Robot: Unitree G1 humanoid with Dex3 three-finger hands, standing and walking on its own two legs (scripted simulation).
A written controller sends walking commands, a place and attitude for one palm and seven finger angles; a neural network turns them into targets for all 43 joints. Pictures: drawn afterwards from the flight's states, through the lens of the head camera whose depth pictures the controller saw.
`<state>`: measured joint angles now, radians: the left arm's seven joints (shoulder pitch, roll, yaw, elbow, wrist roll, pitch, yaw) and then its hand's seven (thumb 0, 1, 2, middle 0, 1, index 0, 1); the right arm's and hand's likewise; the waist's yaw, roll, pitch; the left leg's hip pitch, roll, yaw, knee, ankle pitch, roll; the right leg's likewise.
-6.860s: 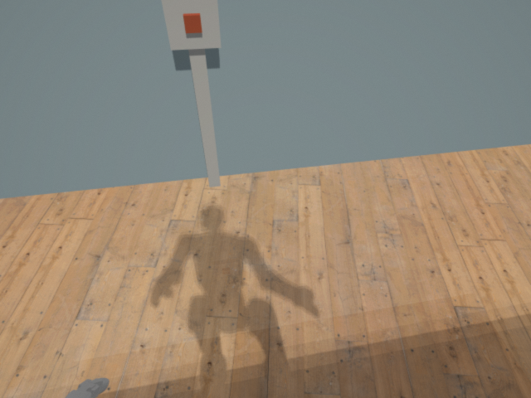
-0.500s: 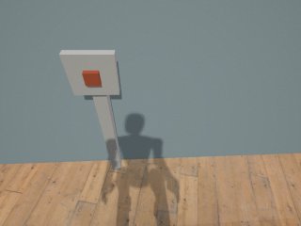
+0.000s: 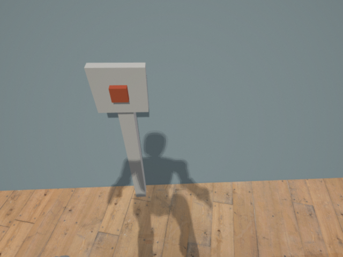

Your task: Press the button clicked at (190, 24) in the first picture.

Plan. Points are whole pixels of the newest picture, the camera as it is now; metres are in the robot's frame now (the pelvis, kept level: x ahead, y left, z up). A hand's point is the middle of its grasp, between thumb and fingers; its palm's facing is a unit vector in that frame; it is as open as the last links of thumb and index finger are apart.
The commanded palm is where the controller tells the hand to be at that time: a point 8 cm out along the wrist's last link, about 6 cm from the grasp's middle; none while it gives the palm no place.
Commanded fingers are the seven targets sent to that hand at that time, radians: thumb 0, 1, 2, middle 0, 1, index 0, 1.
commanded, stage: shuffle to correct the standing spot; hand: left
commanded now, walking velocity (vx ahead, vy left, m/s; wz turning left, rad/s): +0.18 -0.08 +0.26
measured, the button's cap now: (119, 93) +0.58 +0.21 +0.06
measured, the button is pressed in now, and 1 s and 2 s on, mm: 0 0 0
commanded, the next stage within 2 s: come to a stop and stand still in 0.58 s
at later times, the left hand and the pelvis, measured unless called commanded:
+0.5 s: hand out of the picture -0.02 +0.14 -0.19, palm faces +0.11 -0.99 -0.12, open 7.4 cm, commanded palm none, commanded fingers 0.00 0.90 0.90 -0.20 -0.30 -0.20 -0.30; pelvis +0.08 -0.01 -0.01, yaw +4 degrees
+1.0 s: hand (138, 231) +0.23 +0.11 -0.17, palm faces +0.12 -0.97 -0.21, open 7.4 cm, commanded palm none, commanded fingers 0.00 0.90 0.90 -0.20 -0.30 -0.20 -0.30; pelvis +0.14 -0.06 -0.02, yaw +6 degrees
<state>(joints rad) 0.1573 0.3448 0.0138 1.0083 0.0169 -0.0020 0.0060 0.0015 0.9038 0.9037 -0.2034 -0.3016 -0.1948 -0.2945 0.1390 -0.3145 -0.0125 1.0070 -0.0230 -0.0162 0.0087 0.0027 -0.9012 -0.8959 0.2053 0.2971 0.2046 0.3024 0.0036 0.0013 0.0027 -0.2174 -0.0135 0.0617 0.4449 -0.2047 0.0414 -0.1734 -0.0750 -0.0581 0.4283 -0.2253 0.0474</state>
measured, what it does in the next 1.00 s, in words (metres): walks ahead: right foot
